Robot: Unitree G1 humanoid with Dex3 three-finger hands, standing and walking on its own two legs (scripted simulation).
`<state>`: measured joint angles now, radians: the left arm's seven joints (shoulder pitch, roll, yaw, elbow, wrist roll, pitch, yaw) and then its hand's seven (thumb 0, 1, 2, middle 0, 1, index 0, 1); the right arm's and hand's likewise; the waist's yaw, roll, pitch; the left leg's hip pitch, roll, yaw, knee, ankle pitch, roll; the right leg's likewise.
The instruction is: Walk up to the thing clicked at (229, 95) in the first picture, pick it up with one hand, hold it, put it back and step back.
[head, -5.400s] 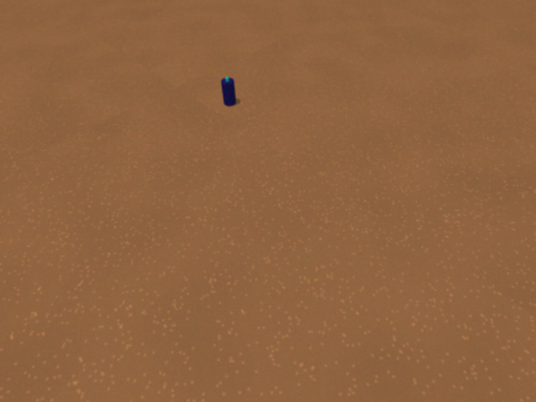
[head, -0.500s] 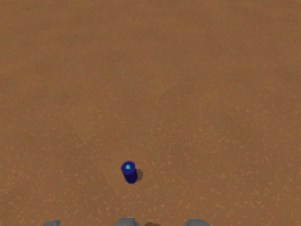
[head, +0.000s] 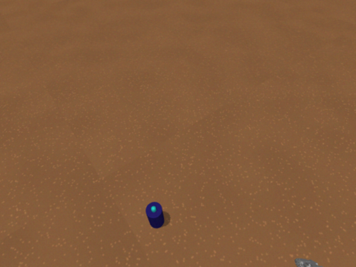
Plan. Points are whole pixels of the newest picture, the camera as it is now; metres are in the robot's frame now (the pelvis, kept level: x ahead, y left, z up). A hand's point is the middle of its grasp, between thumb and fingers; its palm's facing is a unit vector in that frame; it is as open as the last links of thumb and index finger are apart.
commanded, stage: walk up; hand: left
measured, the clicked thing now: (155, 214) +0.47 +0.18 -0.68
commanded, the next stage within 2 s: stand in 0.72 s
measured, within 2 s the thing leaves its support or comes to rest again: neither
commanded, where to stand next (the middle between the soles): +0.09 -0.02 m, yaw -2 degrees
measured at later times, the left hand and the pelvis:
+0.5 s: hand out of the picture +0.09 +0.26 -0.15, palm faces -0.02 -0.94 -0.33, open 7.4 cm; pelvis +0.01 +0.01 +0.01, yaw +0 degrees
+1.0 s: hand out of the picture +0.10 +0.25 -0.15, palm faces -0.02 -0.94 -0.34, open 7.4 cm; pelvis +0.02 +0.00 +0.01, yaw +0 degrees
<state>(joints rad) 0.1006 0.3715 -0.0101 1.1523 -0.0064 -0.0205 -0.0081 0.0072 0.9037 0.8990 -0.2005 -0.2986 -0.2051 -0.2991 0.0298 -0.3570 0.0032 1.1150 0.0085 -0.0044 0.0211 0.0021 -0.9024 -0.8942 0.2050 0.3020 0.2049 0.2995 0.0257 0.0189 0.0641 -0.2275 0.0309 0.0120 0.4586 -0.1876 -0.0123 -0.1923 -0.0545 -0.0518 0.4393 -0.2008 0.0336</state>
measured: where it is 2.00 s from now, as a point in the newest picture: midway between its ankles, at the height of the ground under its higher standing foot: outside the picture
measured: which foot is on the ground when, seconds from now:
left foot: down 0.00-1.00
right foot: down 0.00-1.00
